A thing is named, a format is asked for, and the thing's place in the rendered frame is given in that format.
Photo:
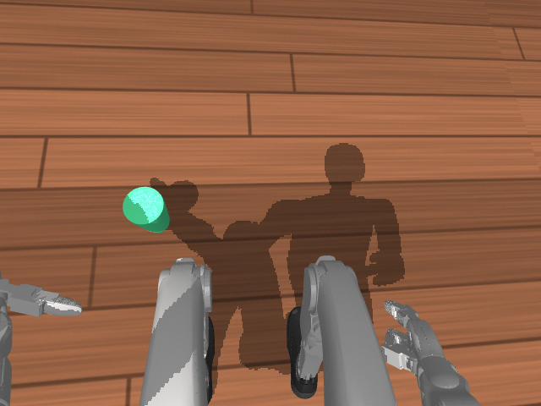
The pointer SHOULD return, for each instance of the cup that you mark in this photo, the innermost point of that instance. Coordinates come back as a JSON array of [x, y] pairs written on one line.
[[146, 208]]

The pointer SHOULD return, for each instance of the left robot hand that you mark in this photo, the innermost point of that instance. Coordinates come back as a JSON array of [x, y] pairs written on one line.
[[32, 300]]

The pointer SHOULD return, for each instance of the right robot arm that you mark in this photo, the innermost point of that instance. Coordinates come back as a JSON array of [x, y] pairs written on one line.
[[441, 385]]

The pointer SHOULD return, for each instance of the right robot hand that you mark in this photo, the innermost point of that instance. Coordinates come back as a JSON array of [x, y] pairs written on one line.
[[405, 351]]

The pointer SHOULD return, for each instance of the right robot foot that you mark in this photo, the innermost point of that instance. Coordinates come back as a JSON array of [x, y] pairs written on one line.
[[301, 388]]

